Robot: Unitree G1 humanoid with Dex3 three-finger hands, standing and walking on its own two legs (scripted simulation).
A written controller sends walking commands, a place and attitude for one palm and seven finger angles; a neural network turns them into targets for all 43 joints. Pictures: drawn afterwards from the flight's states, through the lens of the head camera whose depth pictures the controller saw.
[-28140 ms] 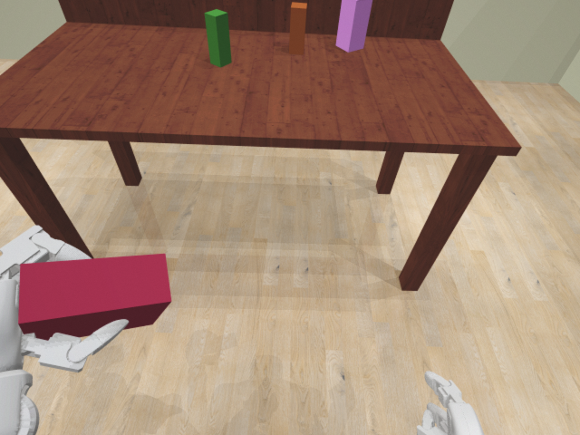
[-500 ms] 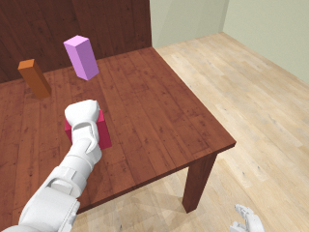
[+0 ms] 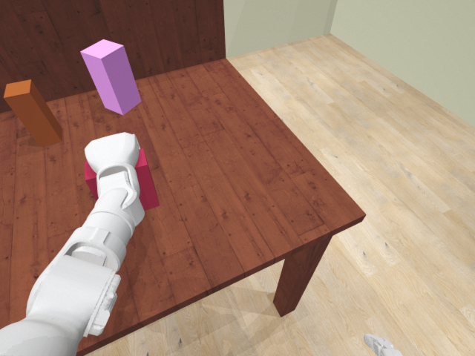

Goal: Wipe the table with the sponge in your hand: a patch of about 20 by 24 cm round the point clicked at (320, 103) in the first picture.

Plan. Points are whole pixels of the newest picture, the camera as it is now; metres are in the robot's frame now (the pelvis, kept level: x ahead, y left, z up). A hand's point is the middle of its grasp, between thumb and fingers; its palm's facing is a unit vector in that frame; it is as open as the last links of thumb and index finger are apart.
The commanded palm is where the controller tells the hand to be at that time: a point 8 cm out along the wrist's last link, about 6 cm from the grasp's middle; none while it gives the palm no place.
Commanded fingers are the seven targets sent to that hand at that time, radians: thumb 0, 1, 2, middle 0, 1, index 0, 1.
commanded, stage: wipe forward along the third lane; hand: left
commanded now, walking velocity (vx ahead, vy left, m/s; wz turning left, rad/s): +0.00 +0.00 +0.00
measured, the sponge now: (127, 192) +0.42 +0.24 +0.01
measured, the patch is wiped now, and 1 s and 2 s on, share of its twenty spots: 1.00 1.00 1.00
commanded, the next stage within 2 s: wipe back along the third lane in 0.02 s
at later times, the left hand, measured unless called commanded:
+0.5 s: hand (121, 173) +0.43 +0.24 +0.06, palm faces -0.01 -0.02 -1.00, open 9.4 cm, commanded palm +0.38 +0.21 +0.09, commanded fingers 0.00 0.10 1.30 -1.20 -1.60 -1.20 -1.60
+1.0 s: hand (130, 191) +0.39 +0.21 +0.06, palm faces +0.03 -0.07 -1.00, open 9.4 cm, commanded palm +0.33 +0.19 +0.09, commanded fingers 0.00 0.10 1.30 -1.20 -1.60 -1.20 -1.60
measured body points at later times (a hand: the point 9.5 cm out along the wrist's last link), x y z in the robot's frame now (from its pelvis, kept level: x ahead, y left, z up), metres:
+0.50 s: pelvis +0.02 +0.02 +0.00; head +0.03 +0.01 +0.45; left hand +0.43 +0.23 +0.11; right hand +0.15 -0.22 -0.13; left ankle -0.02 +0.11 -0.73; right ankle +0.02 -0.08 -0.73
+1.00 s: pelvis +0.03 +0.03 +0.00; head +0.02 +0.01 +0.45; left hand +0.38 +0.21 +0.11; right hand +0.26 -0.19 -0.09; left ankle -0.02 +0.11 -0.73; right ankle +0.02 -0.08 -0.73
